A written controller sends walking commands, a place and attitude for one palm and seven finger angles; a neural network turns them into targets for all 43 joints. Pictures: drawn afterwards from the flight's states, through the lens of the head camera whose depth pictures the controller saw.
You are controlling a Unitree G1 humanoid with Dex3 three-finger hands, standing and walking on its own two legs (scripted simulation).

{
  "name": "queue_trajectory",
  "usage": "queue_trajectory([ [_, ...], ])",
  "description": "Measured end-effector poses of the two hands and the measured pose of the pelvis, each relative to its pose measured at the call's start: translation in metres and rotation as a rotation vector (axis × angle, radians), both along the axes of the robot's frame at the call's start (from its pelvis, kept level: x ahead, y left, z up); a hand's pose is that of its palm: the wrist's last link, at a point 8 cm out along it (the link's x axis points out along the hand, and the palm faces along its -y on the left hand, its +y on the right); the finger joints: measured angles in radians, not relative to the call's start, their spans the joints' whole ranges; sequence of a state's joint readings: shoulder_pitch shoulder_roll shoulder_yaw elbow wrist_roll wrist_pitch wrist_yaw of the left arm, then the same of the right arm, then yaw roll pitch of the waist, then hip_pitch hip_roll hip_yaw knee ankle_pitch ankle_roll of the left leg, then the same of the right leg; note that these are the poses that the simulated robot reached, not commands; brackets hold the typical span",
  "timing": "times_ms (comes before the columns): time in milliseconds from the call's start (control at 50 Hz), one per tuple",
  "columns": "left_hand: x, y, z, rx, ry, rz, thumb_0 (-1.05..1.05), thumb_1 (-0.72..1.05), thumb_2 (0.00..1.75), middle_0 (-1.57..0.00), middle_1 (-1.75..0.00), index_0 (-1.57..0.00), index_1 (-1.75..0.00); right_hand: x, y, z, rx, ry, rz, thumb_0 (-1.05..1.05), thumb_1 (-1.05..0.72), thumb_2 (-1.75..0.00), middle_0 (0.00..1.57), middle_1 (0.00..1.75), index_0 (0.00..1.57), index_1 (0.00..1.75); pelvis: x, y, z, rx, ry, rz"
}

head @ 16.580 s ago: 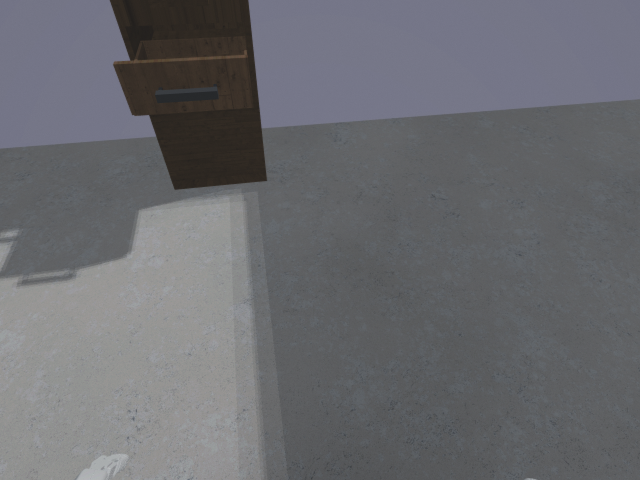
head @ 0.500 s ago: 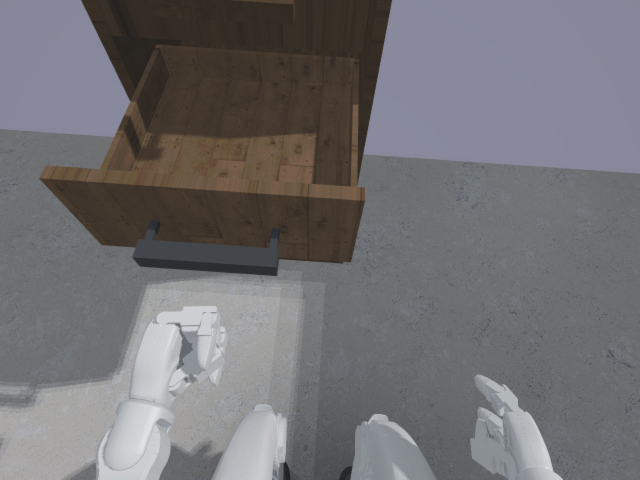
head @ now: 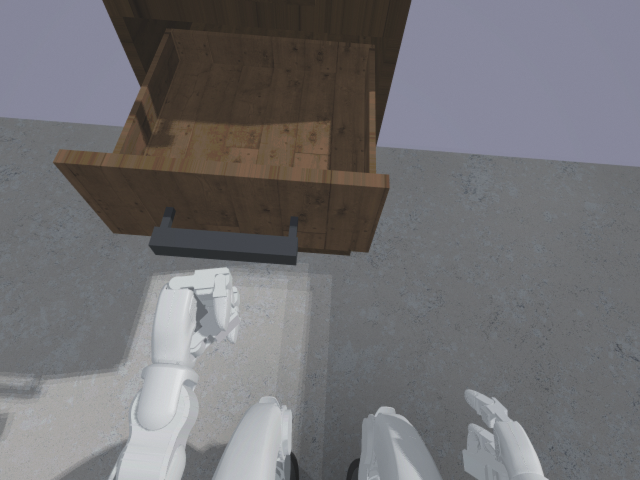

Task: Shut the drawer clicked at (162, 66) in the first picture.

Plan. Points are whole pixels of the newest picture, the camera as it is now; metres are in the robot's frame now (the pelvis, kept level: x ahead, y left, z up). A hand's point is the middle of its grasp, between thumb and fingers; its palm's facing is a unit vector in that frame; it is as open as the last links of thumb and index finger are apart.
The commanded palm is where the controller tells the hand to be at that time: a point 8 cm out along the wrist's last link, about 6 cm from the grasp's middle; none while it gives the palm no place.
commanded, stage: bring the fist close to the handle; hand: left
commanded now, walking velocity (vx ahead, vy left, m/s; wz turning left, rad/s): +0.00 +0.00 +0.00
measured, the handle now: (229, 232) +0.42 +0.15 +0.01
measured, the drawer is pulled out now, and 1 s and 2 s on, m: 0.28 0.26 0.10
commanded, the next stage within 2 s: push the drawer shut in 0.16 s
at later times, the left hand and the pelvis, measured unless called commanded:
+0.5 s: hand (252, 304) +0.32 +0.10 +0.01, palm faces -0.05 -1.00 -0.02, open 3.3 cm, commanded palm +0.31 +0.16 +0.02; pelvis +0.00 -0.02 +0.00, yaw +1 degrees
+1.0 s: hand (243, 278) +0.35 +0.12 +0.00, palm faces -0.04 -1.00 -0.04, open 2.5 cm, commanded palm +0.38 +0.16 +0.02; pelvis -0.02 -0.02 -0.01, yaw +1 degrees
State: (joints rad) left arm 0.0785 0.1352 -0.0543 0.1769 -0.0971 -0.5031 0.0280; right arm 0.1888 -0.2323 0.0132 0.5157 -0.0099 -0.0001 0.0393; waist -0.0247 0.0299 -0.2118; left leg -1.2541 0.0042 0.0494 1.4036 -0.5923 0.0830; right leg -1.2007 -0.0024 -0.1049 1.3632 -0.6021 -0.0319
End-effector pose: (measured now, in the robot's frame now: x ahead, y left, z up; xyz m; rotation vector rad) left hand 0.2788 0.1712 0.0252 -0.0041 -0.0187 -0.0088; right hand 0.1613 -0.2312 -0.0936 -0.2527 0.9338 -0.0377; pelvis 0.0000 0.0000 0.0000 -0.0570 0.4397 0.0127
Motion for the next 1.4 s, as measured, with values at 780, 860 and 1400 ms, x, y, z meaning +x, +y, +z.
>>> queue_trajectory([
  [780, 0.041, -0.003, -0.017, 0.041, 0.031, -0.029, -0.08, 0.79, 0.93, -1.40, -1.60, -1.40, -1.60, -0.017, -0.035, -0.013, -0.047, 0.091, -0.032, 0.00, -0.91, -0.90, 0.20, 0.30, 0.20, 0.30, -0.003, -0.022, -0.003, 0.009, 0.007, 0.010],
  [860, 0.045, 0.000, -0.019, 0.042, 0.015, -0.031, -0.09, 0.75, 0.94, -1.40, -1.60, -1.40, -1.60, -0.023, -0.037, -0.016, -0.061, 0.094, -0.034, 0.00, -0.91, -0.90, 0.20, 0.30, 0.20, 0.30, -0.009, -0.022, -0.006, 0.004, 0.006, 0.013],
  [1400, 0.120, -0.004, -0.017, 0.051, 0.011, -0.009, -0.07, 0.73, 0.97, -1.40, -1.60, -1.40, -1.60, -0.116, -0.026, -0.021, -0.108, 0.234, -0.119, 0.00, -0.91, -0.90, 0.20, 0.30, 0.20, 0.30, -0.034, 0.002, -0.013, -0.015, 0.021, 0.009],
])
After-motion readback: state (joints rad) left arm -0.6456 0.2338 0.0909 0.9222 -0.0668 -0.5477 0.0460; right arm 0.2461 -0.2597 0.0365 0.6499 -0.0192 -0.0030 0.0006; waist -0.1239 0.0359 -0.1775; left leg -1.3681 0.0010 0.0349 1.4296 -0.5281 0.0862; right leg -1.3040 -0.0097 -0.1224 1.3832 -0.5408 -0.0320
